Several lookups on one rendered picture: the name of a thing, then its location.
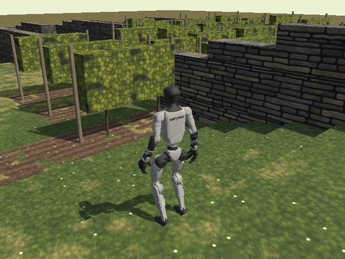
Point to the robot right upper arm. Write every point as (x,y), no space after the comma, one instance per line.
(190,120)

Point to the robot left hand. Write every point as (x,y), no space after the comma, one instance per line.
(142,165)

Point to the humanoid robot head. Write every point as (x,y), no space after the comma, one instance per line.
(171,94)

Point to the humanoid robot torso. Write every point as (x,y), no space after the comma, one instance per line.
(172,131)

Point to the robot left upper arm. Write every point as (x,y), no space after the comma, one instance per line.
(158,117)

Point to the robot left forearm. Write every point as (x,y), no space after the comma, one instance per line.
(149,151)

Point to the robot right hand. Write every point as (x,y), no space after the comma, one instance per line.
(190,153)

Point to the robot right forearm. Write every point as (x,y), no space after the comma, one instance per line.
(194,141)

